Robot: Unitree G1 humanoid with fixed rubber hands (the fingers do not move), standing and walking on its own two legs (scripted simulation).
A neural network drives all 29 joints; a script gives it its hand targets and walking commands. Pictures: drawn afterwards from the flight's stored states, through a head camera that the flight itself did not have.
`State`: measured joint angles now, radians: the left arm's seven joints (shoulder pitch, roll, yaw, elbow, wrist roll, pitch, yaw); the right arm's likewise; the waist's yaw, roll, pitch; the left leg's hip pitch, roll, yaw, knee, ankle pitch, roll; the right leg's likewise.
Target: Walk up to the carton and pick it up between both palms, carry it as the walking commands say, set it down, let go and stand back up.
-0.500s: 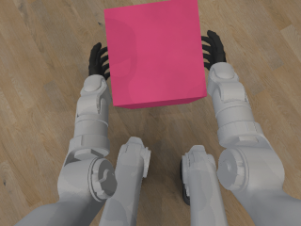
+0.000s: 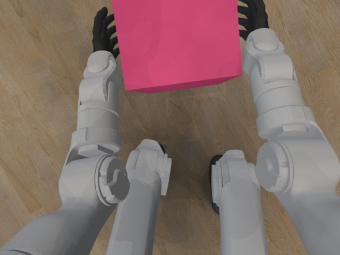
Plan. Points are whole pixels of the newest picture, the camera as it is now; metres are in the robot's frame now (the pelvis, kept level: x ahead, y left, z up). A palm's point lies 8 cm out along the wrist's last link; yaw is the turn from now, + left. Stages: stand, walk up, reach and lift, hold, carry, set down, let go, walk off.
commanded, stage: set down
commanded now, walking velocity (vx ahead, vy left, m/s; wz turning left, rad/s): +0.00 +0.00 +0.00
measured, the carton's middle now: (177, 39) +0.54 +0.06 -0.21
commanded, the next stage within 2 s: none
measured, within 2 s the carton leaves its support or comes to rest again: rests again in 1.36 s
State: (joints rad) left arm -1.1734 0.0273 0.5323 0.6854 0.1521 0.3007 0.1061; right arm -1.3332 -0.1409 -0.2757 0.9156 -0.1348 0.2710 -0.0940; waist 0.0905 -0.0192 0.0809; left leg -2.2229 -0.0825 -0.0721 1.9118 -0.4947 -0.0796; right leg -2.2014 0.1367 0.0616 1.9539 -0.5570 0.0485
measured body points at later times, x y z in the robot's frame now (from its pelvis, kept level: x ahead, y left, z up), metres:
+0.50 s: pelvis -0.01 +0.00 -0.04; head +0.37 +0.01 +0.18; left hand +0.51 +0.22 -0.23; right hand +0.56 -0.07 -0.24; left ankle +0.12 +0.13 -0.40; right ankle +0.10 -0.12 -0.40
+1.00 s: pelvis +0.00 +0.00 -0.04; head +0.37 +0.00 +0.21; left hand +0.50 +0.20 -0.23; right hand +0.57 -0.09 -0.23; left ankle +0.12 +0.13 -0.40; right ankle +0.10 -0.12 -0.40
